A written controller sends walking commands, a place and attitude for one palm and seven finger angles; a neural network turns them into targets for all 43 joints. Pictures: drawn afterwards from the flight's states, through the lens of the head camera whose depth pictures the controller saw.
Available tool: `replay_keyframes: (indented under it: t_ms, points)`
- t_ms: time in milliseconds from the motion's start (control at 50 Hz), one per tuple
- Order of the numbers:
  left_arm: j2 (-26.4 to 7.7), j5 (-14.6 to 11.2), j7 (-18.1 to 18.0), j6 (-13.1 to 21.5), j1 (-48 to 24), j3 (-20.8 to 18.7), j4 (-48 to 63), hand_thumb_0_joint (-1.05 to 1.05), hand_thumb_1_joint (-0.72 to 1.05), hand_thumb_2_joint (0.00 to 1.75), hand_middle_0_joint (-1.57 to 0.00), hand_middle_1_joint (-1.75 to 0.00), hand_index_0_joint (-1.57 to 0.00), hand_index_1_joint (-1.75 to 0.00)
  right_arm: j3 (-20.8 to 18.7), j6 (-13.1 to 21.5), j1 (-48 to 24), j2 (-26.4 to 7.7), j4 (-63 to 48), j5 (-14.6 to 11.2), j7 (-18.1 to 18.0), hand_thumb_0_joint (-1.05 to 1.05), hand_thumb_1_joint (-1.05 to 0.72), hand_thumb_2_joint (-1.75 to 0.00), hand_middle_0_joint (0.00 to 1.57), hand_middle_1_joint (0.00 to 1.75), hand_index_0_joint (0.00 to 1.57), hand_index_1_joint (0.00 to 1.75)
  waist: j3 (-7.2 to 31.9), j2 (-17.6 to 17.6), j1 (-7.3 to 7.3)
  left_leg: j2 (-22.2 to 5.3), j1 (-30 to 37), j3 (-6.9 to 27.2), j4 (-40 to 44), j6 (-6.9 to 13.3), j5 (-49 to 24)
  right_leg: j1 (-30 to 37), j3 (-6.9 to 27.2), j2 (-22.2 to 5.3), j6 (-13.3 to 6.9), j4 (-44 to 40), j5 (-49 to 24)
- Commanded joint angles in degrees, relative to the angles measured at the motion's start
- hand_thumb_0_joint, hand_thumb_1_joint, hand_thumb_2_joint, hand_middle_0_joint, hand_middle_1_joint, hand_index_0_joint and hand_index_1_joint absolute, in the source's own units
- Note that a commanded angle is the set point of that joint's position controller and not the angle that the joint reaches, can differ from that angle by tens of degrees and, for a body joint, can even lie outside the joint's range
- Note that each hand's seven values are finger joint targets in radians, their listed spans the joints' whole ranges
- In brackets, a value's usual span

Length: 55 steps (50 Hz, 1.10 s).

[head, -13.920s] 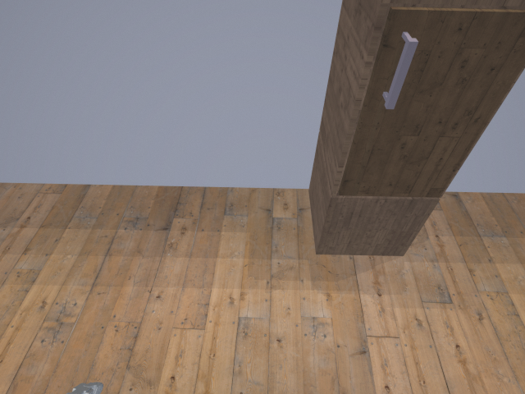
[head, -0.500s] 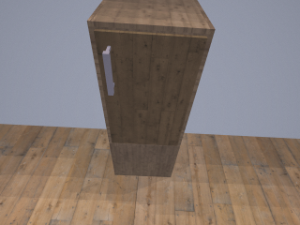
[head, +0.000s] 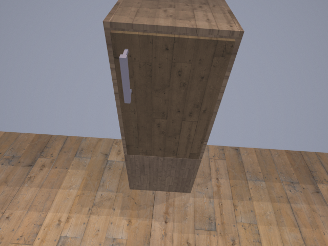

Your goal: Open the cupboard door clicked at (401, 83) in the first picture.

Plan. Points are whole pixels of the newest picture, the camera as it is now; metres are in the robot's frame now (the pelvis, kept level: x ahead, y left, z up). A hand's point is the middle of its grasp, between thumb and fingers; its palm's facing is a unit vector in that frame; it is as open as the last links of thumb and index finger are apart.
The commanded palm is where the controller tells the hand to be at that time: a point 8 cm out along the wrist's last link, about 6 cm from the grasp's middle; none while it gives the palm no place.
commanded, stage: look again from close up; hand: left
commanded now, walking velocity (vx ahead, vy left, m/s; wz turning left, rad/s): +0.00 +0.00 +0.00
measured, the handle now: (126, 77) +0.57 +0.16 +0.12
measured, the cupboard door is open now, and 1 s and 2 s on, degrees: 0 0 0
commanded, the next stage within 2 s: raise the hand with hooked fingers in 0.22 s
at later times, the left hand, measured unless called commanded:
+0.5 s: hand (95, 214) +0.20 +0.18 -0.02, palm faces +0.28 -0.96 -0.08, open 7.6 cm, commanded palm +0.12 +0.23 -0.04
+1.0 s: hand (90, 196) +0.23 +0.19 +0.01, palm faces +0.02 -1.00 -0.08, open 10.1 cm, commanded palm +0.19 +0.26 +0.02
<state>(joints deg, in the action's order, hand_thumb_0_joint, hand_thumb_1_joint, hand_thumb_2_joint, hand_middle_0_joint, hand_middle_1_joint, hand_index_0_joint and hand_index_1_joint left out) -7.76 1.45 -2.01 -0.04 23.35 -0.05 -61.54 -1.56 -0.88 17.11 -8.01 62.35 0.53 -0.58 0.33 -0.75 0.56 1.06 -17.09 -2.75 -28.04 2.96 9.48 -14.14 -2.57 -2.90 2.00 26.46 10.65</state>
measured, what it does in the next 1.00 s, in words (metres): lowers itself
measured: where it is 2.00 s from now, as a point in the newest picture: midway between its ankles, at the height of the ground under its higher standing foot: outside the picture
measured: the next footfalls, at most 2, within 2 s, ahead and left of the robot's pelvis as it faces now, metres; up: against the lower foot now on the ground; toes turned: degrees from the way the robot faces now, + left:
none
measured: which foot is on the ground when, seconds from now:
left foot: down 0.00-1.00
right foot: down 0.00-1.00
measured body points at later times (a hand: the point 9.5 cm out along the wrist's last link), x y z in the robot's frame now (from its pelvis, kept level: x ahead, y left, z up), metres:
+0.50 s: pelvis +0.02 -0.01 -0.01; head +0.01 -0.01 +0.44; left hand +0.18 +0.23 -0.01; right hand +0.12 -0.26 -0.12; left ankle +0.07 +0.08 -0.74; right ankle +0.04 -0.14 -0.74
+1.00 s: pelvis +0.05 -0.05 -0.06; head +0.09 -0.04 +0.39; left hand +0.22 +0.25 +0.02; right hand +0.27 -0.25 -0.13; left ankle +0.06 +0.08 -0.74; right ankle +0.04 -0.15 -0.74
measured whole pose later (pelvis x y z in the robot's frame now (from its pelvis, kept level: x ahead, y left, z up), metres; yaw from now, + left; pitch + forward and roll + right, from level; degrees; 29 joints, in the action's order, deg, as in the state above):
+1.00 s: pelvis +0.05 -0.05 -0.06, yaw +4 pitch +10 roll -3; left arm -18.2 -21.1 27.4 18.2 24.1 -17.6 1.8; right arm 0.9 13.0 10.2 -11.5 33.4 -2.6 -4.0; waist 5.9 2.3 2.5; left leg -1.7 -42.1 4.6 -59.6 -1.2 27.4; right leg -36.0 -6.1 2.0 -1.9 55.4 29.4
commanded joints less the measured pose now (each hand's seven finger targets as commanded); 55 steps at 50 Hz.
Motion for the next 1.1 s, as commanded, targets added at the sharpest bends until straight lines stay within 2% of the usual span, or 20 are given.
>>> replay_keyframes:
  t_ms: [0, 280, 300, 320, 340, 360, 380, 400, 420, 440, 500, 540, 560, 620, 660, 740, 760, 820, 960, 1080]
  points:
    - [-5.51, 0.23, -0.55, 0.87, 3.96, -1.26, 1.49, 0.0, 0.9, 0.9, -0.2, -0.3, -0.2, -0.3, -1.16, 1.13, 1.89, -7.0, -2.42, 0.11, -0.37, 0.0, -0.9, -0.9, 0.2, 0.3, 0.2, 0.3, -6.45, 1.26, -0.32, -6.2, -4.74, 9.67, 11.7, -0.91, 17.79, -2.65, 4.95, -2.68, -2.4, -6.24, 12.1]
    - [-6.51, -0.06, -0.55, 1.16, 1.1, -0.97, 1.51, 0.0, 0.9, 0.9, -0.2, -0.3, -0.2, -0.3, -0.8, 1.59, 0.8, -7.66, -1.47, -0.06, -0.29, 0.0, -0.9, -0.9, 0.2, 0.3, 0.2, 0.3, -5.55, 1.23, -0.31, -6.5, -1.73, 9.31, 12.12, -1.14, 12.23, -0.06, 4.56, -3.25, -2.36, -6.66, 6.42]
    - [-7.3, 0.63, -2.31, 1.22, 2.81, -0.3, 0.0, 0.0, 0.9, 0.9, -0.2, -0.3, -0.2, -0.3, -0.06, 1.81, -4.16, -7.9, -5.8, -0.05, -0.05, 0.0, -0.9, -0.9, 0.2, 0.3, 0.2, 0.3, -7.73, -1.49, 1.49, -4.97, -3.21, 2.55, 0.56, -3.52, 10.34, -1.16, 3.76, -3.82, -3.09, -5.88, 5.09]
    - [-20.24, -11.96, -2.63, 14.91, -39.91, -7.05, 93.14, 0.0, 0.88, 0.89, -0.2, -0.32, -0.2, -0.32, 0.04, 10.63, -2.39, -16.75, -27.45, -3.25, -3.36, 0.0, -0.9, -0.9, 0.2, 0.3, 0.2, 0.3, 22.26, 10.59, -8.17, -1.17, 16.23, 2.99, 5.93, -2.44, 5.78, 1.78, -2.55, 2.31, -3.28, 1.95, 4.27]
    - [-18.13, -8.24, -6.13, 12.35, -15.49, -7.91, 80.96, 0.0, 0.85, 0.88, -0.2, -0.33, -0.2, -0.33, 1.79, 16.68, -6.57, -12.66, -23.68, -3.87, -5.32, 0.0, -0.9, -0.9, 0.2, 0.3, 0.2, 0.3, 20.84, 17.05, -0.72, -3.74, 13.5, 5.8, 8.81, -3.07, 15.27, -1.19, -3.25, 3.25, -4.44, 6.48, 9.59]
    - [-7.0, -8.58, -7.92, 4.56, 1.85, -1.97, 70.2, 0.0, 0.83, 0.87, -0.21, -0.34, -0.21, -0.34, 0.98, 18.74, -6.68, -10.11, -23.55, -4.76, -4.64, 0.0, -0.9, -0.9, 0.2, 0.3, 0.2, 0.3, 9.43, 14.26, -1.64, -4.18, 2.32, 9.8, 11.79, -5.33, 23.46, -6.67, -4.92, 3.84, -3.7, 8.75, 12.82]
    - [0.44, -11.04, -7.03, 3.7, 4.32, 2.16, 67.77, 0.0, 0.81, 0.86, -0.21, -0.36, -0.21, -0.36, 0.65, 19.45, -4.93, -10.47, -22.31, -5.45, -4.53, 0.0, -0.9, -0.9, 0.2, 0.3, 0.2, 0.3, 0.87, 8.78, -2.53, -2.76, -1.5, 8.32, 9.63, -4.04, 23.27, -8.51, -4.81, 4.03, -3.48, 7.4, 10.58]
    - [-2.91, -12.39, -6.13, 7.2, -0.61, -0.52, 72.0, 0.0, 0.78, 0.85, -0.21, -0.37, -0.21, -0.37, -0.05, 20.42, -7.27, -12.25, -25.25, -4.9, -4.56, 0.0, -0.9, -0.9, 0.2, 0.3, 0.2, 0.3, -4.34, 5.96, -3.33, -1.93, -4.36, 8.62, 5.59, -3.3, 22.05, -10.58, -4.32, 3.6, -3.25, 5.3, 12.54]
    - [-5.84, -11.79, -5.11, 10.55, 0.11, -3.74, 68.16, 0.0, 0.76, 0.84, -0.21, -0.39, -0.21, -0.39, -0.7, 20.74, -7.31, -13.33, -25.83, -3.57, -4.16, 0.0, -0.9, -0.9, 0.2, 0.3, 0.2, 0.3, -3.84, 1.34, -3.85, -1.3, -6.99, 8.09, 1.75, -3.21, 21.63, -13.75, -3.81, 3.26, -2.98, 5.05, 16.67]
    - [-5.1, -12.12, -3.02, 14.53, 2.27, -5.59, 62.57, 0.0, 0.74, 0.83, -0.21, -0.4, -0.21, -0.4, -1.29, 20.58, -7.27, -13.16, -27.18, -2.47, -3.55, 0.0, -0.9, -0.9, 0.2, 0.3, 0.2, 0.3, -4.98, -6.33, -3.21, -1.1, -10.98, 8.11, -1.8, -3.43, 21.67, -17.74, -4.25, 3.6, -2.79, 6.82, 20.12]
    - [-4.04, -14.1, 8.68, 27.87, 14.77, -8.99, 52.02, 0.0, 0.67, 0.8, -0.22, -0.45, -0.22, -0.45, -3.44, 19.93, -9.37, -12.45, -32.04, -1.36, -0.5, 0.0, -0.9, -0.9, 0.2, 0.3, 0.2, 0.3, -0.08, -11.16, 1.94, 0.05, -20.26, 3.83, -12.69, -4.37, 17.51, -23.44, -3.02, 3.82, -3.63, 14.62, 24.01]
    - [-8.14, -15.18, 18.01, 33.74, 16.58, -11.49, 52.11, 0.0, 0.62, 0.78, -0.22, -0.48, -0.22, -0.48, -4.54, 19.13, -11.97, -13.6, -37.06, -1.51, 1.09, 0.0, -0.9, -0.9, 0.2, 0.3, 0.2, 0.3, 2.95, -8.04, 1.79, 0.86, -22.72, 2.43, -18.3, -3.89, 15.88, -22.85, -0.44, 3.14, -4.2, 16.85, 22.96]
    - [-11.79, -15.51, 20.74, 32.58, 20.39, -16.48, 50.05, 0.0, 0.6, 0.77, -0.22, -0.5, -0.22, -0.5, -5.12, 18.5, -11.59, -13.48, -38.81, -2.61, 1.35, 0.0, -0.9, -0.9, 0.2, 0.3, 0.2, 0.3, 4.61, -4.47, 3.98, 1.0, -23.05, 2.1, -18.59, -3.57, 14.86, -21.2, 0.84, 2.97, -4.61, 17.59, 21.73]
    - [-12.85, -20.68, 23.78, 26.37, 15.05, -18.57, 64.68, 0.0, 0.53, 0.74, -0.23, -0.54, -0.23, -0.54, -4.21, 17.04, -13.11, -12.95, -44.75, -3.91, -0.43, 0.0, -0.9, -0.9, 0.2, 0.3, 0.2, 0.3, 10.8, -1.66, 4.2, 1.06, -21.7, 1.75, -19.32, -2.4, 13.36, -19.29, 1.83, 3.04, -3.78, 18.37, 19.04]
    - [-14.86, -22.7, 22.17, 25.65, 8.77, -21.25, 73.84, 0.0, 0.48, 0.72, -0.23, -0.57, -0.23, -0.57, -3.87, 16.59, -10.59, -12.24, -44.45, -3.21, -1.72, 0.0, -0.9, -0.9, 0.2, 0.3, 0.2, 0.3, 12.35, 1.57, 2.64, 0.66, -21.0, 2.59, -22.2, -2.07, 9.93, -20.15, 3.78, 3.43, -3.35, 18.78, 15.92]
    - [-14.45, -20.38, 19.77, 31.38, 1.35, -18.31, 85.47, 0.0, 0.39, 0.68, -0.24, -0.63, -0.24, -0.63, -3.65, 16.77, -5.75, -11.15, -40.98, -2.04, -2.63, 0.0, -0.9, -0.9, 0.2, 0.3, 0.2, 0.3, 16.03, 7.41, -1.72, -0.85, -15.65, 4.12, -26.48, -1.26, -0.59, -22.87, 2.5, 4.29, -3.01, 22.64, -1.44]
    - [-15.15, -20.69, 20.8, 32.56, -2.32, -17.41, 86.45, 0.0, 0.36, 0.67, -0.24, -0.64, -0.24, -0.64, -3.1, 17.06, -5.02, -11.78, -40.05, -1.74, -2.86, 0.0, -0.9, -0.9, 0.2, 0.3, 0.2, 0.3, 15.18, 6.7, -3.24, -0.93, -16.53, 4.83, -28.07, -1.08, -1.27, -23.76, 2.8, 4.43, -2.74, 23.55, -3.59]
    - [-15.7, -21.13, 25.2, 31.94, -2.6, -17.03, 80.86, 0.0, 0.29, 0.64, -0.24, -0.69, -0.24, -0.69, -2.65, 18.11, -5.66, -12.62, -37.91, -2.46, -3.4, 0.0, -0.9, -0.9, 0.2, 0.3, 0.2, 0.3, 13.47, 7.92, -4.28, -1.2, -16.96, 5.01, -28.2, -0.87, 0.91, -24.82, 3.07, 4.39, -2.75, 21.56, -0.57]
    - [-22.87, -25.67, 29.64, 17.57, 1.79, -28.8, 70.34, 0.0, 0.13, 0.57, -0.25, -0.8, -0.25, -0.8, -1.73, 17.31, -8.38, -12.82, -38.49, -3.52, -4.74, 0.0, -0.9, -0.9, 0.2, 0.3, 0.2, 0.3, 18.4, 0.87, 1.27, -0.77, -15.82, 5.44, -23.25, -1.1, -3.64, -11.05, 4.77, 2.54, -0.98, 16.52, -8.79]
    - [-20.25, -27.21, 27.92, 17.67, 0.09, -27.91, 70.71, 0.0, -0.01, 0.51, -0.27, -0.88, -0.27, -0.88, -1.08, 17.96, -7.19, -12.72, -39.34, -3.33, -4.22, 0.0, -0.9, -0.9, 0.2, 0.3, 0.2, 0.3, 15.67, -1.68, 1.03, -0.58, -13.58, 5.11, -19.01, -1.46, -4.06, -11.1, 2.65, 2.68, -0.58, 14.97, -10.71]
